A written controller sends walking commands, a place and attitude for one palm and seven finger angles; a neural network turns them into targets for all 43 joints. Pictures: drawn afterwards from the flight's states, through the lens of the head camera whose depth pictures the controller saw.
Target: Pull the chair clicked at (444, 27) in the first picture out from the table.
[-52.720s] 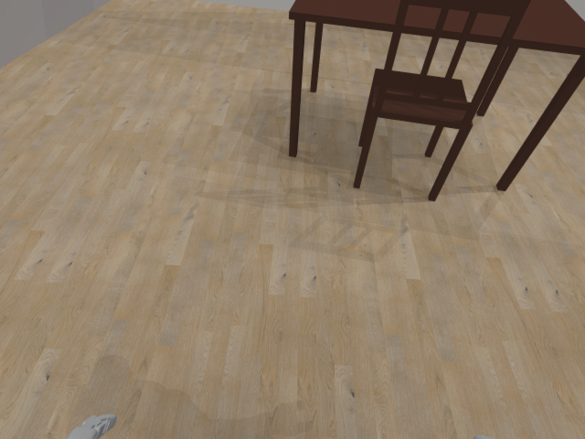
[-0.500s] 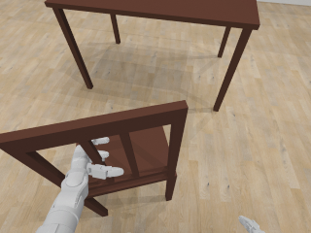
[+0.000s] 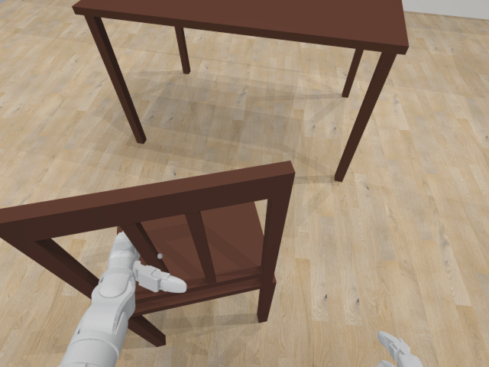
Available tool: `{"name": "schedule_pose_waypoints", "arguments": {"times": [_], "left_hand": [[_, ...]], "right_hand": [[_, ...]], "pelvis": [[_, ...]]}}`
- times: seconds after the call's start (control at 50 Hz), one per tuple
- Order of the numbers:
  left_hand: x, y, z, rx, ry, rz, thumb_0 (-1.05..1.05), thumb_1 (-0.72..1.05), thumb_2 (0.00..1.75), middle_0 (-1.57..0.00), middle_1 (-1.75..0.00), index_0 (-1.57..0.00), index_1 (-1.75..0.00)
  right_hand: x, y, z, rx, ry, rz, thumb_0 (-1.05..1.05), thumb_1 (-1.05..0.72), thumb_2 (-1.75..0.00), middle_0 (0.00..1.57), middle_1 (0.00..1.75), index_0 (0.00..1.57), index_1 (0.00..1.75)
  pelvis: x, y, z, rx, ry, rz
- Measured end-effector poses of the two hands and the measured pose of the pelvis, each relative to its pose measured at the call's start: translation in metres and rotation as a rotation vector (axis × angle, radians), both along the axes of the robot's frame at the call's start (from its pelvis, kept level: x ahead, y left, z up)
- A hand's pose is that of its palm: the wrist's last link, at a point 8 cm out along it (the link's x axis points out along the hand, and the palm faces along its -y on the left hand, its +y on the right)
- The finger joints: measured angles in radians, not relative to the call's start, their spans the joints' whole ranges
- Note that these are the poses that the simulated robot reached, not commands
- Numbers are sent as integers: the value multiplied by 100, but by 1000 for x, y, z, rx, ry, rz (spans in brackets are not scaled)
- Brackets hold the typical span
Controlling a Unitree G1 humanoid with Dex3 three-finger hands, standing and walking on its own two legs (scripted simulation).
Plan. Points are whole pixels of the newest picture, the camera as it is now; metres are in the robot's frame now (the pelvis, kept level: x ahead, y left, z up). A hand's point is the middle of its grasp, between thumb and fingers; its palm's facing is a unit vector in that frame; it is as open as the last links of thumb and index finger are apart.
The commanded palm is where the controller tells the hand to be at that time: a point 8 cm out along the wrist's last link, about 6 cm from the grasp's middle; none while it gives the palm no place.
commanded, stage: draw the fingers out of the gap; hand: left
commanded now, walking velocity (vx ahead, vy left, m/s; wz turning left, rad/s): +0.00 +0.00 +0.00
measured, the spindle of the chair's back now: (154, 261) +0.31 +0.17 -0.05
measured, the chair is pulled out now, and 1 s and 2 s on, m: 0.69 0.69 0.69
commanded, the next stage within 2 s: draw the hand back to the body in 0.70 s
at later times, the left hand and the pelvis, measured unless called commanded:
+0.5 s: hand (152, 299) +0.24 +0.16 -0.03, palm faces +0.06 -0.98 -0.17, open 17.5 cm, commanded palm +0.21 +0.20 -0.01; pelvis -0.01 +0.00 -0.01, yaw +1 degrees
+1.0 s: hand (135, 315) +0.20 +0.16 +0.03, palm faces +0.11 -0.99 -0.04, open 17.5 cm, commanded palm +0.16 +0.22 +0.02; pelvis +0.00 +0.00 -0.03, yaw +2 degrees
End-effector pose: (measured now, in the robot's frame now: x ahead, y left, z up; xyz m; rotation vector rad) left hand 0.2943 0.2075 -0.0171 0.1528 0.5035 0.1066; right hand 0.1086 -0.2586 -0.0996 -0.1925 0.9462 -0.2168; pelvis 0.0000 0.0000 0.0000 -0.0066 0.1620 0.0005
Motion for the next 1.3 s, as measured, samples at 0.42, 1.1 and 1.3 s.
{"name": "schedule_pose_waypoints", "arguments": {"times": [0.42,1.1,1.3], "left_hand": [[-73,2,2,4,-9,4,-2,-54,20,0,0,-1,0],[-111,10,67,-51,-538,-97,-2,-55,20,0,0,0,0],[-129,27,91,-36,-434,-61,-2,-54,21,-1,0,-1,0]], "right_hand": [[29,11,9,-6,-134,61,1,-90,-90,20,30,21,30],[49,22,-17,38,-213,91,1,-90,-90,20,30,21,30],[52,24,-2,51,-253,52,1,-90,-90,20,30,21,30]], "pelvis": [[-6,2,-5,-2,-17,15],[-10,-5,-35,-19,43,29],[-2,-6,-20,-9,0,27]]}}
